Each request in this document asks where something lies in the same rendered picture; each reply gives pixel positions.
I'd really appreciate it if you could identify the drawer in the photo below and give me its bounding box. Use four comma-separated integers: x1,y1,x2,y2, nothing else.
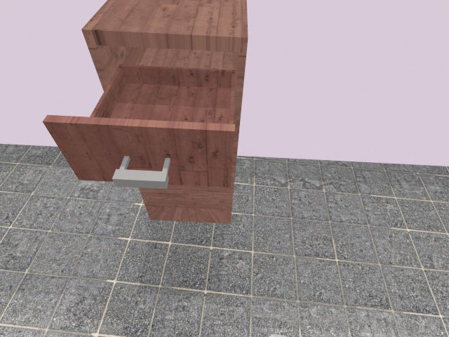
43,65,235,187

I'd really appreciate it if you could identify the handle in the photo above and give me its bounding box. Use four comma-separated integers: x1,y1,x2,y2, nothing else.
112,156,170,189

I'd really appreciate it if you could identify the cabinet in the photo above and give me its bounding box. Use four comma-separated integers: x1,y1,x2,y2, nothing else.
81,0,248,224

